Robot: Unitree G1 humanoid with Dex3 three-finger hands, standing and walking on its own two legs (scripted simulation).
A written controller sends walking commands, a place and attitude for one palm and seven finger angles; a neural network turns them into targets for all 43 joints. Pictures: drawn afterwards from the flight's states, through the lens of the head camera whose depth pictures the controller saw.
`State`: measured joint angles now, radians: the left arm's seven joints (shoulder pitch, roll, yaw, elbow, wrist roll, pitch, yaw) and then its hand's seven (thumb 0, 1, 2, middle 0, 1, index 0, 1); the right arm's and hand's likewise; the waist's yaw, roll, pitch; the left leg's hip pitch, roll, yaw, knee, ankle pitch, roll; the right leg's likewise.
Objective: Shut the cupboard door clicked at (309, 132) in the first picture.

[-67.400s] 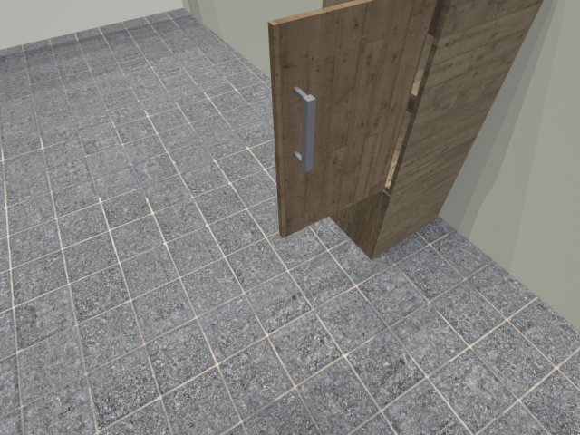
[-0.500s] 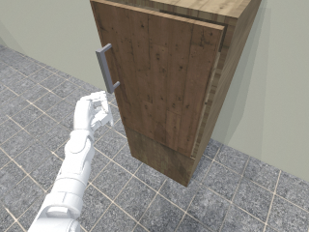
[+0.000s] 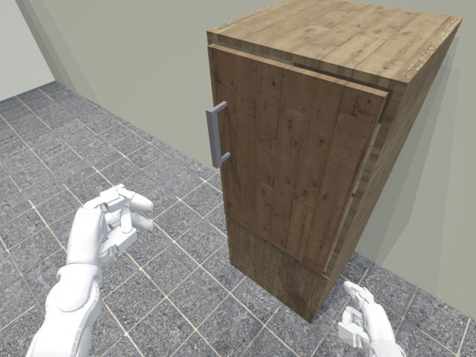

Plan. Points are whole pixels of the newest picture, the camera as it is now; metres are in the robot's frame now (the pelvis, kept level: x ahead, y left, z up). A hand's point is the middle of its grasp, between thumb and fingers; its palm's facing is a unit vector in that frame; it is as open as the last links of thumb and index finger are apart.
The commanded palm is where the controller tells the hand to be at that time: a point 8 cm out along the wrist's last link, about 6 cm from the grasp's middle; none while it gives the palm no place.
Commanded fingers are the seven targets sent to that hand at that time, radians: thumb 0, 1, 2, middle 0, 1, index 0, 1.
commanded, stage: draw the hand back to the body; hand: left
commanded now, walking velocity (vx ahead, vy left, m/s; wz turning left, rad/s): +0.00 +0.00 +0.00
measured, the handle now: (219, 136) +0.63 +0.12 +0.04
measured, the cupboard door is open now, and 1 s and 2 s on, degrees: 1 1 1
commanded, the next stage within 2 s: step back with the hand held close in 0.72 s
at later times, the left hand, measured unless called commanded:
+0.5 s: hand (40, 261) +0.19 +0.28 +0.16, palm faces +0.47 -0.78 -0.40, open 7.1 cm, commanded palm +0.14 +0.30 +0.18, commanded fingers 0.00 0.90 0.90 -0.20 -0.30 -0.20 -0.30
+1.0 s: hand (51, 249) +0.20 +0.27 +0.16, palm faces +0.43 -0.79 -0.44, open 7.4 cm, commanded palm +0.15 +0.30 +0.18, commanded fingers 0.00 0.90 0.90 -0.20 -0.30 -0.20 -0.30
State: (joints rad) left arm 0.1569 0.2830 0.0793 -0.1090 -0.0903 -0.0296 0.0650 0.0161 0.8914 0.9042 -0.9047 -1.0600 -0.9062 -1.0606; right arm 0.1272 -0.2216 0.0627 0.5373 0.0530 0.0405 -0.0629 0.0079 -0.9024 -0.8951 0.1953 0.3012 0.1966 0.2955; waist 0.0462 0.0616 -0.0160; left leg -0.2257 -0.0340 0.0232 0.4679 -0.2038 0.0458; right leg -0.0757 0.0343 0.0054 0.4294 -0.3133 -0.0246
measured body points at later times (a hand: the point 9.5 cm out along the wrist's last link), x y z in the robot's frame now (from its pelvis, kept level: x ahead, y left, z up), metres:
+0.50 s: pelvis +0.01 +0.00 +0.00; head -0.02 -0.03 +0.45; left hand +0.16 +0.31 +0.18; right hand +0.19 -0.23 -0.09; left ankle +0.03 +0.09 -0.74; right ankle -0.05 -0.11 -0.74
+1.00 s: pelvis +0.01 +0.00 +0.00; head -0.01 -0.03 +0.45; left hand +0.17 +0.31 +0.18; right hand +0.19 -0.23 -0.09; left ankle +0.03 +0.09 -0.74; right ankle -0.05 -0.11 -0.74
